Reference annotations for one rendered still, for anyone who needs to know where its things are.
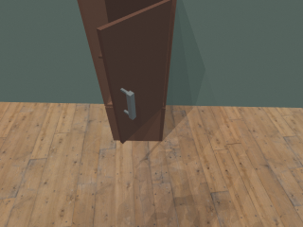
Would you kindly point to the handle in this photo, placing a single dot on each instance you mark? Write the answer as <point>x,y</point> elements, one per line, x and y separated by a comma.
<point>130,103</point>

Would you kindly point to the cupboard door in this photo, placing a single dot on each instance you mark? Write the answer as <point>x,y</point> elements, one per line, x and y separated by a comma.
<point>134,50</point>

